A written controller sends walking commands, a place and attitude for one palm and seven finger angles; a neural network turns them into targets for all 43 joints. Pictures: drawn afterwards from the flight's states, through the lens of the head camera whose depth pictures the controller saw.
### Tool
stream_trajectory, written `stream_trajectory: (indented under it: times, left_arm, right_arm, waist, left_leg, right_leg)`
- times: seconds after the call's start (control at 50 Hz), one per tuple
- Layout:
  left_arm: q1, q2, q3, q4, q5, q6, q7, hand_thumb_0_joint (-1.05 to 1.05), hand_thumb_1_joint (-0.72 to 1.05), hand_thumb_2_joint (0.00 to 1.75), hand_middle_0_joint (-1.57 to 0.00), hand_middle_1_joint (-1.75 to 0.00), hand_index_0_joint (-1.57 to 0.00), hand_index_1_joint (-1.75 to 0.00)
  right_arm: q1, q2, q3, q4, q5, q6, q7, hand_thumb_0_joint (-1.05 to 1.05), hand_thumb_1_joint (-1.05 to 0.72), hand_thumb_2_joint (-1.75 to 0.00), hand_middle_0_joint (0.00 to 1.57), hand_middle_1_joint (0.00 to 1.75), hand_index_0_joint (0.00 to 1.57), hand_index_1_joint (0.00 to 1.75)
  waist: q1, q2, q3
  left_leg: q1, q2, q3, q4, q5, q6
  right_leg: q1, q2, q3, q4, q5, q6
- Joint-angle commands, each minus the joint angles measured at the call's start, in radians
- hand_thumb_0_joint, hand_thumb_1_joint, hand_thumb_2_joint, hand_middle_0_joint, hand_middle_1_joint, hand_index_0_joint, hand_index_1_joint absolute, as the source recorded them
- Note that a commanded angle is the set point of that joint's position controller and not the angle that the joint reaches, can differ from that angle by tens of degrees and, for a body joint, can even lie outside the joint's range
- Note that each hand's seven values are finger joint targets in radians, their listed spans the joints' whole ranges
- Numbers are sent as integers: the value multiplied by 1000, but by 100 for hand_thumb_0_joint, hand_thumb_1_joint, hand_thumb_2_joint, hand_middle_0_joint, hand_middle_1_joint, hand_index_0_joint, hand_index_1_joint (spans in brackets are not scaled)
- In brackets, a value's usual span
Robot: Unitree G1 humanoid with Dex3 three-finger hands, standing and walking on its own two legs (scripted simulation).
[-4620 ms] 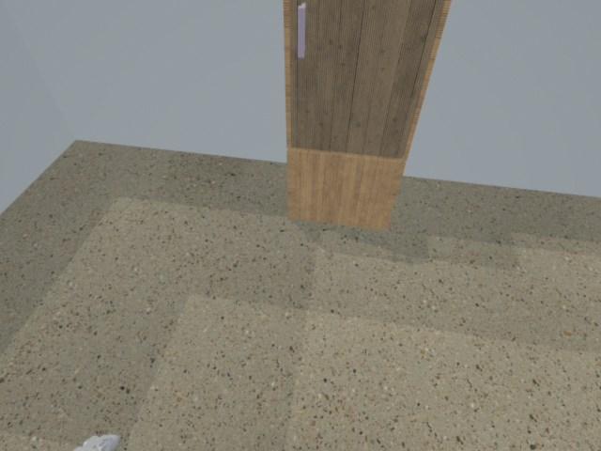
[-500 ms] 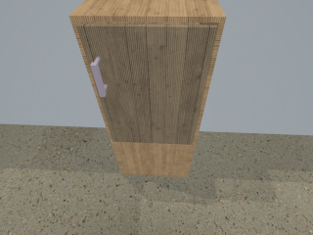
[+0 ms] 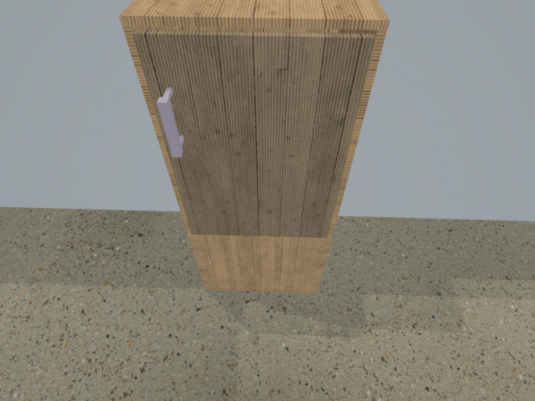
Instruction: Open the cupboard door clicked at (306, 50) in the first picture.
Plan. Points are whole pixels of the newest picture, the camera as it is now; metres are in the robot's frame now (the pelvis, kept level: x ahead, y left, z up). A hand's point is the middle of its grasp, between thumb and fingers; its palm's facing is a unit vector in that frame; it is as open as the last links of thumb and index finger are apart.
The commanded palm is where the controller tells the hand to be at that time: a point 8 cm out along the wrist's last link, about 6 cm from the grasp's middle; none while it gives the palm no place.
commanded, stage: look again from close up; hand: left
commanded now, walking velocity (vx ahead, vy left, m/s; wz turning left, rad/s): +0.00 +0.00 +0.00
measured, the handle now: (173, 123) +0.61 +0.22 +0.09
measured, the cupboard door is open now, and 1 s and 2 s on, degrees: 0 0 0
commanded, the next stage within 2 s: raise the hand with hooked fingers in 0.42 s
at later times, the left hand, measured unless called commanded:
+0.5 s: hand out of the picture +0.04 +0.20 -0.17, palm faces +0.01 -0.98 -0.22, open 7.4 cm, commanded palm none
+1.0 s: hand (131, 366) +0.18 +0.21 -0.04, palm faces +0.12 -0.99 -0.04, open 8.9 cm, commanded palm +0.17 +0.26 -0.02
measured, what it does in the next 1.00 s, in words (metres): lowers itself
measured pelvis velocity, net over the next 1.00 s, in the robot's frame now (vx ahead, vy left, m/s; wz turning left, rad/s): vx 0.02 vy -0.02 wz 0.02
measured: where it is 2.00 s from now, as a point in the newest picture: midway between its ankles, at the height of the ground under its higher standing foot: outside the picture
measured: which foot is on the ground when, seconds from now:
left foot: down 0.00-1.00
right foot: down 0.00-1.00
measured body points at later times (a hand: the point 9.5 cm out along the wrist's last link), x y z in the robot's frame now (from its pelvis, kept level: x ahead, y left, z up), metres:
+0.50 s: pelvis +0.03 +0.02 +0.01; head +0.04 +0.01 +0.45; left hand +0.04 +0.25 -0.15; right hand +0.04 -0.21 -0.16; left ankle +0.03 +0.12 -0.73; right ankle +0.03 -0.11 -0.73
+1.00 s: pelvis +0.02 -0.02 -0.07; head +0.07 +0.00 +0.38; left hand +0.17 +0.26 -0.03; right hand +0.26 -0.26 -0.10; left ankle +0.03 +0.12 -0.73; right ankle +0.03 -0.11 -0.73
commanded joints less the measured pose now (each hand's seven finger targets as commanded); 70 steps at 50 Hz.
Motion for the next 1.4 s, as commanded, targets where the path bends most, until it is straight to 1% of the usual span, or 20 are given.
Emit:
stream_trajectory:
  times: [0.0, 0.06, 0.14, 0.32, 0.48, 0.5, 0.52, 0.54, 0.56, 0.58, 0.6, 0.64, 0.7, 0.76, 0.82, 0.86, 0.96, 1.0, 1.16, 1.38]
  left_arm:
    - [9, 122, 27, -80, -3, -15, 7, 0, 90, 90, -20, -30, -20, -30]
    - [57, 100, 21, -69, 1, -10, 0, 0, 90, 90, -20, -30, -20, -30]
    - [67, 99, 16, -67, -1, -12, -2, 0, 90, 90, -20, -30, -20, -30]
    - [44, 136, 19, -62, -4, -19, -2, 0, 90, 90, -20, -30, -20, -30]
    - [20, 161, 20, -48, -4, -18, -2, 0, 90, 90, -20, -30, -20, -30]
    - [78, 162, 11, -17, 1, -17, 37, 0, 90, 90, -20, -30, -20, -30]
    - [-684, 375, 151, -1586, -198, -239, 30, 0, 88, 89, -20, -32, -20, -32]
    - [-197, 313, 133, -1327, -131, -195, 69, 0, 85, 88, -20, -33, -20, -33]
    - [73, 96, 21, -1165, -165, -73, 93, 0, 83, 87, -21, -34, -21, -34]
    - [57, 36, 5, -1180, -195, -73, 79, 0, 81, 86, -21, -36, -21, -36]
    - [-19, 112, 71, -1221, -196, -127, 67, 0, 78, 85, -21, -37, -21, -37]
    - [168, 98, 146, -1047, -201, -246, -2, 0, 74, 83, -21, -40, -21, -40]
    - [371, 66, 189, -909, -241, -475, -197, 0, 67, 80, -22, -45, -22, -45]
    - [362, 211, 317, -890, -273, -632, -400, 0, 60, 77, -22, -50, -22, -50]
    - [264, 244, 370, -1073, -377, -550, -469, 0, 53, 74, -23, -54, -23, -54]
    - [134, 274, 389, -1228, -405, -523, -453, 0, 48, 72, -23, -57, -23, -57]
    - [-69, 270, 301, -1447, -360, -567, -411, 0, 36, 67, -24, -64, -24, -64]
    - [-60, 280, 302, -1368, -349, -550, -430, 0, 32, 65, -24, -68, -24, -68]
    - [43, 388, 470, -1184, -428, -335, -482, 0, 13, 57, -25, -80, -25, -80]
    - [-127, 399, 431, -1173, -417, -389, -454, 0, -13, 46, -27, -96, -27, -96]
  right_arm:
    - [68, -75, -9, -77, -2, -35, -2, 0, -90, -90, 20, 30, 20, 30]
    - [25, -101, -12, -104, 0, -39, -8, 0, -90, -90, 20, 30, 20, 30]
    - [13, -114, -10, -94, 3, -43, -9, 0, -90, -90, 20, 30, 20, 30]
    - [-4, -136, -4, -63, 6, -59, -13, 0, -90, -90, 20, 30, 20, 30]
    - [-41, -150, -2, -41, 9, -56, -15, 0, -90, -90, 20, 30, 20, 30]
    - [-105, -176, -7, -99, 22, -49, -8, 0, -90, -90, 20, 30, 20, 30]
    - [-95, -311, -34, -451, 68, -194, -49, 0, -90, -90, 20, 30, 20, 30]
    - [-175, -233, -7, -396, 65, -284, -87, 0, -90, -90, 20, 30, 20, 30]
    - [-171, -185, -21, -390, 77, -317, -77, 0, -90, -90, 20, 30, 20, 30]
    - [-142, -202, -24, -383, 81, -329, -76, 0, -90, -90, 20, 30, 20, 30]
    - [-177, -229, -39, -441, 68, -344, -74, 0, -90, -90, 20, 30, 20, 30]
    - [-176, -234, -64, -479, 35, -345, -60, 0, -90, -90, 20, 30, 20, 30]
    - [-216, -226, -94, -558, 23, -332, -9, 0, -90, -90, 20, 30, 20, 30]
    - [-241, -244, -118, -640, 37, -321, 19, 0, -90, -90, 20, 30, 20, 30]
    - [-264, -243, -106, -741, 57, -298, -5, 0, -90, -90, 20, 30, 20, 30]
    - [-229, -238, -98, -754, 55, -291, -25, 0, -90, -90, 20, 30, 20, 30]
    - [-149, -233, -78, -695, 38, -297, -53, 0, -90, -90, 20, 30, 20, 30]
    - [-148, -236, -74, -666, 47, -304, -63, 0, -90, -90, 20, 30, 20, 30]
    - [-196, -233, -48, -686, 67, -294, -77, 0, -90, -90, 20, 30, 20, 30]
    - [-141, -270, -36, -678, 68, -327, -72, 0, -90, -90, 20, 30, 20, 30]
  waist:
    - [1, 58, 58]
    - [32, 19, 91]
    - [32, -48, 83]
    - [28, -34, 2]
    - [28, -42, 7]
    - [55, -182, 52]
    - [-78, 50, -433]
    - [37, 181, -402]
    - [7, 156, -224]
    - [-6, 88, -97]
    - [-24, 64, 3]
    - [11, -167, -13]
    - [89, -236, -98]
    - [105, -129, -180]
    - [104, -70, -327]
    - [72, -32, -349]
    - [-25, 29, -351]
    - [-34, 37, -316]
    - [60, -47, -361]
    - [30, -32, -267]
  left_leg:
    - [-48, 50, -100, -150, -118, 37]
    - [-139, 64, -153, -249, -224, 60]
    - [-90, 53, -138, -260, -193, 59]
    - [49, 48, -88, -212, 91, 55]
    - [85, 46, -68, -192, 154, 49]
    - [18, 72, -50, -40, 163, 23]
    - [295, -44, -29, -133, 212, 32]
    - [326, -6, -30, -142, 255, 23]
    - [162, -14, -54, -176, 122, -15]
    - [79, -30, -61, -156, 34, -3]
    - [0, -45, -75, -105, -31, 3]
    - [-123, -51, -66, -2, -40, 7]
    - [-281, -65, -20, 187, 14, -11]
    - [-403, -80, 4, 334, 15, -5]
    - [-423, -98, 32, 380, -16, 12]
    - [-410, -83, 6, 413, -9, 19]
    - [-349, -43, -40, 466, 67, 39]
    - [-366, -38, -46, 462, 24, 39]
    - [-364, -49, -50, 355, 41, 32]
    - [-278, -53, -43, 237, -52, 33]
  right_leg:
    - [-91, -86, 96, -73, -235, -37]
    - [4, -63, 66, -26, -131, -21]
    - [11, -78, 86, -52, -84, -15]
    - [59, -102, 94, -69, 54, -5]
    - [70, -112, 102, -85, 103, -4]
    - [45, -135, 132, -112, 217, 7]
    - [91, -27, 37, -6, 224, -10]
    - [40, -9, 20, 61, 56, -25]
    - [-48, -7, -20, 72, -68, -9]
    - [-75, -6, -22, 49, -39, -5]
    - [-129, -8, -27, 29, -51, -3]
    - [-220, 8, -52, 81, -112, 0]
    - [-308, 14, -33, 263, -64, -12]
    - [-326, -9, 48, 374, 5, -23]
    - [-267, -26, 131, 350, -48, 1]
    - [-303, -17, 150, 356, -43, 13]
    - [-388, 12, 113, 405, 89, 8]
    - [-420, 15, 111, 383, 17, 5]
    - [-208, -10, 131, 281, 8, 24]
    - [-261, -1, 92, 204, -174, 14]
